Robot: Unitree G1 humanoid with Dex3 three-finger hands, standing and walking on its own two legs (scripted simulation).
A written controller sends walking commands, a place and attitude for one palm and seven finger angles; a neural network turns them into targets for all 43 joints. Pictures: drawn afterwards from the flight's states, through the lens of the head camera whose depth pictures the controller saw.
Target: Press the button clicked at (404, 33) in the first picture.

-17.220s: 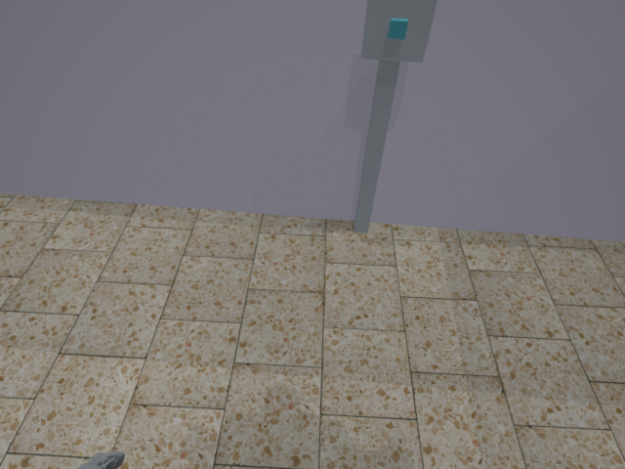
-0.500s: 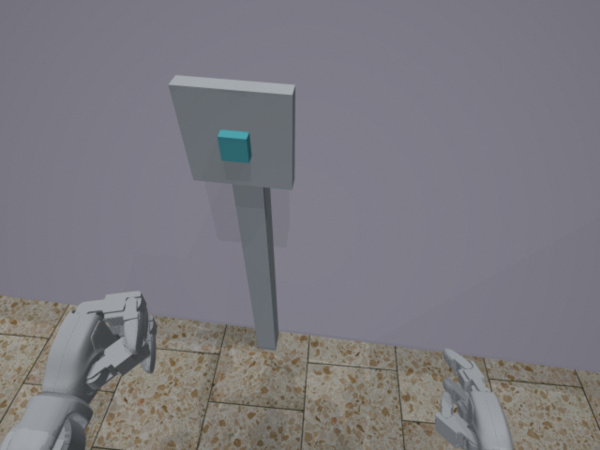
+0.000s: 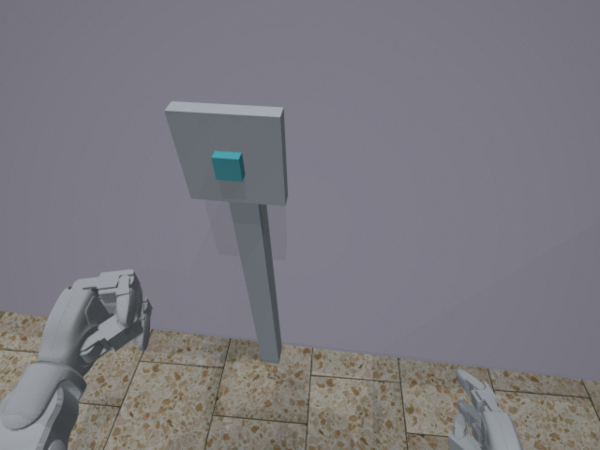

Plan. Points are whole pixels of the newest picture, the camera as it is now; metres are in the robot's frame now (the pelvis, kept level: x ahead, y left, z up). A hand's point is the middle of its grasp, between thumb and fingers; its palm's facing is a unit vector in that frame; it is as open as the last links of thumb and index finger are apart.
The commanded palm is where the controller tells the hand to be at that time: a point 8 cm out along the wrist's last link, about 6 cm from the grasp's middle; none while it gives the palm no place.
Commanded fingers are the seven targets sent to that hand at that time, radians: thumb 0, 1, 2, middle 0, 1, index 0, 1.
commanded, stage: raise the hand and make a fist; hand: left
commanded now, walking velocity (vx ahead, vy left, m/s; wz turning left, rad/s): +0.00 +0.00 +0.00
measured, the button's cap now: (229, 165) +0.52 +0.16 +0.11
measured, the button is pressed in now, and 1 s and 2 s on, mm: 0 0 0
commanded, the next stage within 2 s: aim a knuckle at the button in 0.22 s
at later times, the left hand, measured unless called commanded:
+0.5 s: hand (153, 315) +0.25 +0.19 +0.10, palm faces -0.02 -1.00 -0.04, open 3.2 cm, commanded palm +0.23 +0.24 +0.11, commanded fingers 0.00 0.90 0.90 -1.30 -1.50 -1.30 -1.50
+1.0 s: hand (194, 261) +0.33 +0.17 +0.09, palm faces -0.04 -1.00 -0.03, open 3.2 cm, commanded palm +0.32 +0.22 +0.09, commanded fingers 0.00 0.90 0.90 -1.30 -1.50 -1.30 -1.50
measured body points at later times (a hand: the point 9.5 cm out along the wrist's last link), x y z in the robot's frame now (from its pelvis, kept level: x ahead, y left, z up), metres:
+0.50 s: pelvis -0.01 -0.01 +0.00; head -0.01 -0.02 +0.45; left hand +0.24 +0.25 +0.11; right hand +0.17 -0.24 -0.07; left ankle +0.00 +0.12 -0.72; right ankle -0.01 -0.11 -0.72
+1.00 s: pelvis -0.01 +0.00 +0.00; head +0.02 -0.02 +0.45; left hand +0.33 +0.23 +0.10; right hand +0.13 -0.25 -0.09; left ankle +0.00 +0.12 -0.72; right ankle -0.01 -0.11 -0.72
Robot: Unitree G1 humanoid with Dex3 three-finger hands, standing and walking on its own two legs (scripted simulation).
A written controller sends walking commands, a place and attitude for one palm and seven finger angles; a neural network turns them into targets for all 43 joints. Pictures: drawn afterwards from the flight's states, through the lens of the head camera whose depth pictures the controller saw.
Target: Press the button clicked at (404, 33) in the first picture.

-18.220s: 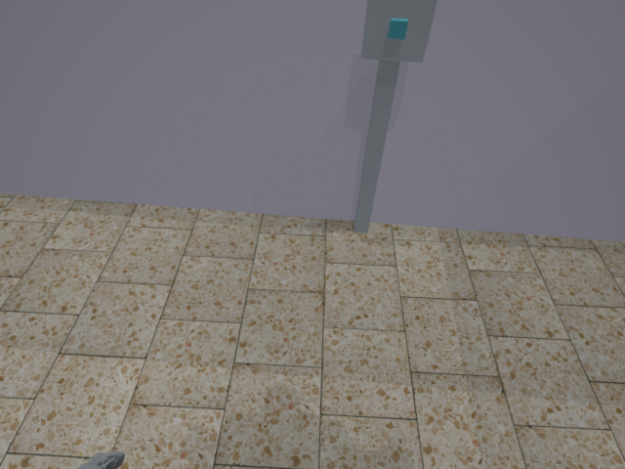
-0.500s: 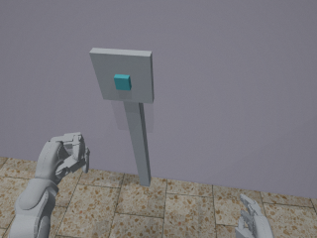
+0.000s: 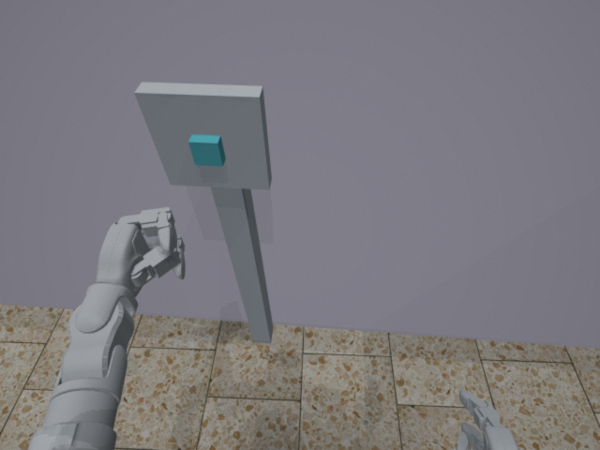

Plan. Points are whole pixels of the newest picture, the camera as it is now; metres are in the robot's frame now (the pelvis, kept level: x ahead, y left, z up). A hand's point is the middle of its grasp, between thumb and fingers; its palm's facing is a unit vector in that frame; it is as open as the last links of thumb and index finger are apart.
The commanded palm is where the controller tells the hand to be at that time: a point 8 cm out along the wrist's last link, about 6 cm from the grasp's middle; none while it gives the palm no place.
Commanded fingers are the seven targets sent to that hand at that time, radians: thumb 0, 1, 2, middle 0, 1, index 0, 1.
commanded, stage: aim a knuckle at the button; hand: left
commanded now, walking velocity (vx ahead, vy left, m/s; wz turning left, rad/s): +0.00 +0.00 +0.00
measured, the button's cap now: (208, 149) +0.53 +0.17 +0.11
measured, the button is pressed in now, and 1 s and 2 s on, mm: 0 0 9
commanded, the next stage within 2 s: press the button with the knuckle in 1.22 s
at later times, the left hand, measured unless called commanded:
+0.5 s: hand (206, 207) +0.43 +0.16 +0.09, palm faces -0.04 -1.00 -0.01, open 3.2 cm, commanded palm +0.41 +0.21 +0.08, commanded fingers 0.00 0.90 0.90 -1.30 -1.50 -1.30 -1.50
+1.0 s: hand (210, 206) +0.43 +0.16 +0.08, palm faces -0.02 -1.00 -0.01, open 3.2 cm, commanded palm +0.40 +0.21 +0.08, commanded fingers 0.00 0.90 0.90 -1.30 -1.50 -1.30 -1.50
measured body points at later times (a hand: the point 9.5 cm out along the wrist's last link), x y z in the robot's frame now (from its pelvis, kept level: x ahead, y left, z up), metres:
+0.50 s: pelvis +0.00 +0.00 -0.01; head +0.05 +0.00 +0.44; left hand +0.42 +0.21 +0.09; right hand +0.07 -0.26 -0.12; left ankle +0.00 +0.12 -0.72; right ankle +0.00 -0.11 -0.72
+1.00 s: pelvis +0.00 +0.01 -0.01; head +0.05 +0.00 +0.44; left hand +0.43 +0.21 +0.08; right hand +0.06 -0.26 -0.13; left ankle +0.00 +0.12 -0.72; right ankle +0.00 -0.11 -0.72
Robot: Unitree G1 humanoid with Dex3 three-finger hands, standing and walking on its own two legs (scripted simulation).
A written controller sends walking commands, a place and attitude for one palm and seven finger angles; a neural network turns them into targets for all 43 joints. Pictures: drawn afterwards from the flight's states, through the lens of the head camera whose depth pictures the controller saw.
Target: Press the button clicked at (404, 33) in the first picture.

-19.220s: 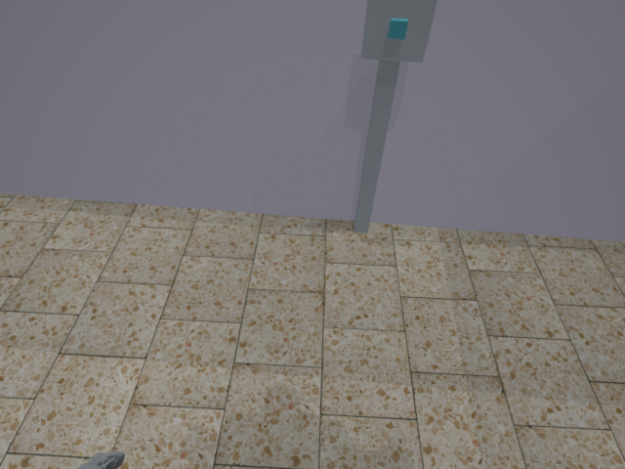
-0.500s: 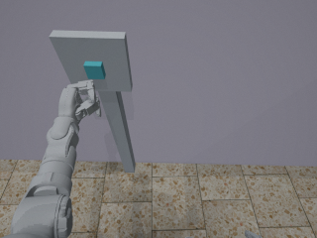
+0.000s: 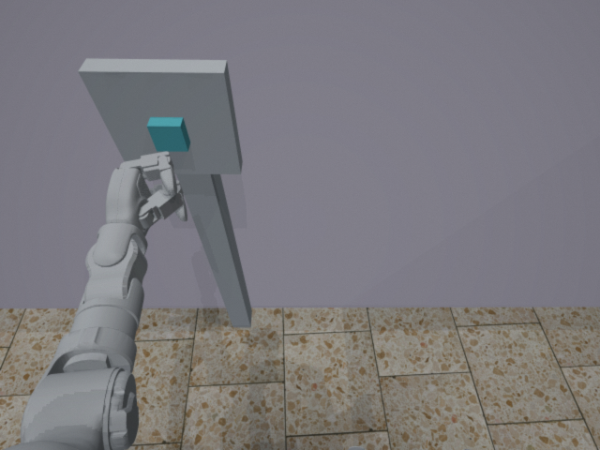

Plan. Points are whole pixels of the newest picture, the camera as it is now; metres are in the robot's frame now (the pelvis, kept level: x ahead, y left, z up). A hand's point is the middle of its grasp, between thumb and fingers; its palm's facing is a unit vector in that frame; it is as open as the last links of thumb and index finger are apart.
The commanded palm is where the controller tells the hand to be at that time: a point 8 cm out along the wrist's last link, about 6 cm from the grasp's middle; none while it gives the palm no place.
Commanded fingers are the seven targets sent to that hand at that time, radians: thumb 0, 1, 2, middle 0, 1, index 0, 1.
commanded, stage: aim a knuckle at the button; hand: left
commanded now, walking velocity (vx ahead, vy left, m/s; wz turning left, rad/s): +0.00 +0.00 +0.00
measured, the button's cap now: (170, 133) +0.52 +0.18 +0.12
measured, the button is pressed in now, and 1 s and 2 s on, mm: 0 9 8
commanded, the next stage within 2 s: press the button with the knuckle in 0.22 s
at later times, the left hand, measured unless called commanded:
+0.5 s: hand (175, 189) +0.44 +0.17 +0.10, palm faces +0.02 -1.00 -0.01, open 3.2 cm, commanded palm +0.41 +0.22 +0.09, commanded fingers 0.00 0.90 0.90 -1.30 -1.50 -1.30 -1.50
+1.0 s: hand (180, 171) +0.48 +0.17 +0.09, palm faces +0.00 -1.00 +0.00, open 3.3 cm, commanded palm +0.46 +0.22 +0.09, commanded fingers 0.00 0.90 0.90 -1.30 -1.50 -1.30 -1.50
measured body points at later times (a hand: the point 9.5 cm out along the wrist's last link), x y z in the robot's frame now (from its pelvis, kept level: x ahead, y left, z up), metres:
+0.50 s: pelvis +0.00 +0.00 +0.00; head +0.05 +0.00 +0.44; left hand +0.43 +0.22 +0.10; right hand +0.08 -0.26 -0.12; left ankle +0.00 +0.11 -0.71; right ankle +0.01 -0.11 -0.71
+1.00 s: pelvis +0.00 +0.00 -0.01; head +0.08 +0.01 +0.43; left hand +0.47 +0.22 +0.09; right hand +0.02 -0.26 -0.13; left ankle +0.00 +0.11 -0.71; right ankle +0.01 -0.11 -0.71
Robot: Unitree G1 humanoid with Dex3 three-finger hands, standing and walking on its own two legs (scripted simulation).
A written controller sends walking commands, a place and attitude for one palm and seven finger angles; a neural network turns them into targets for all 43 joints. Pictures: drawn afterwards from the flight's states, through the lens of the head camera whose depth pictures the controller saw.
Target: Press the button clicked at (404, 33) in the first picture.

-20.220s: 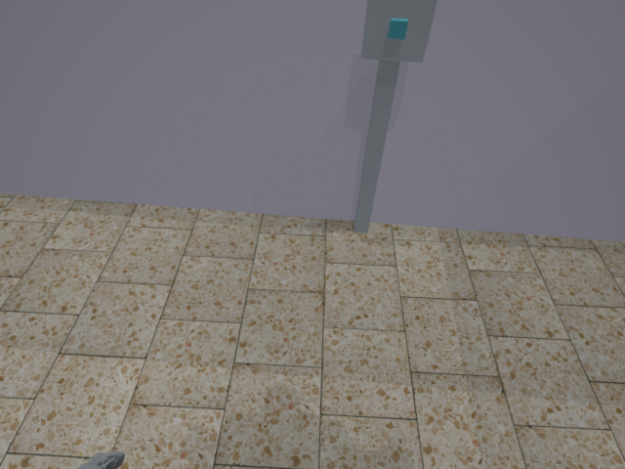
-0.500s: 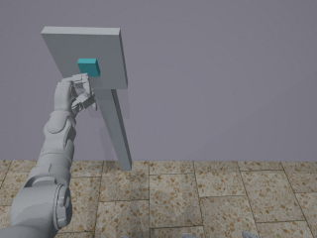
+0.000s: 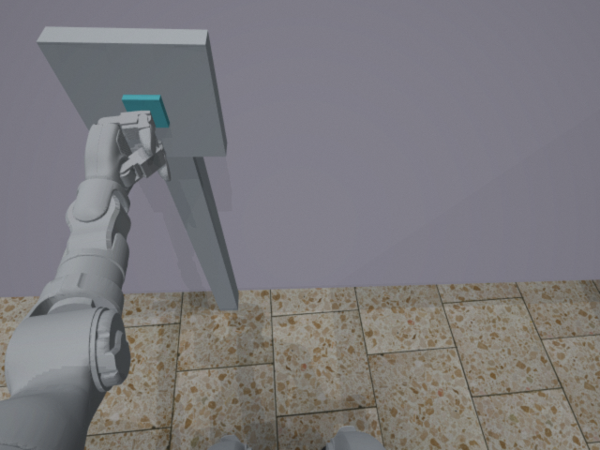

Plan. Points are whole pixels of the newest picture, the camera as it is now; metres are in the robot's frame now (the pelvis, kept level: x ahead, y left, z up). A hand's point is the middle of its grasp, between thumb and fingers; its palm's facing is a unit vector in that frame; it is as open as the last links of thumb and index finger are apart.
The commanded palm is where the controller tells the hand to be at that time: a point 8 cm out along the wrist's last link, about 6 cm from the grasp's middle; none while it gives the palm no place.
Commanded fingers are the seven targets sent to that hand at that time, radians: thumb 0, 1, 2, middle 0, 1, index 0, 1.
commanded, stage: press the button with the knuckle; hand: left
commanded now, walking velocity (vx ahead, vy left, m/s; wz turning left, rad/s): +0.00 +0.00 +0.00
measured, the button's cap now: (148, 107) +0.53 +0.18 +0.13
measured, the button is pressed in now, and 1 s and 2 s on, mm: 9 8 0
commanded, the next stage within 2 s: hold the button down briefly in 0.38 s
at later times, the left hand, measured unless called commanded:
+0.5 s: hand (159, 153) +0.48 +0.16 +0.10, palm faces +0.01 -1.00 -0.03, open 3.3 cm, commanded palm +0.49 +0.21 +0.10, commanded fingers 0.00 0.90 0.90 -1.30 -1.50 -1.30 -1.50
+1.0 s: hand (158, 154) +0.48 +0.16 +0.10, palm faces +0.01 -1.00 -0.01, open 3.4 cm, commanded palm +0.46 +0.21 +0.10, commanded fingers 0.00 0.90 0.90 -1.30 -1.50 -1.30 -1.50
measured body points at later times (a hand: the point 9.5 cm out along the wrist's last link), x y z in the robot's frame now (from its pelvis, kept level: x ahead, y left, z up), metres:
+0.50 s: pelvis -0.03 +0.00 -0.01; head +0.07 +0.01 +0.43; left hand +0.48 +0.22 +0.10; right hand -0.02 -0.27 -0.12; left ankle +0.00 +0.11 -0.70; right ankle +0.01 -0.12 -0.70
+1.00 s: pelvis -0.03 +0.00 -0.01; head +0.07 +0.02 +0.43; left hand +0.48 +0.22 +0.10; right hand -0.03 -0.27 -0.12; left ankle +0.00 +0.11 -0.70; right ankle +0.01 -0.12 -0.70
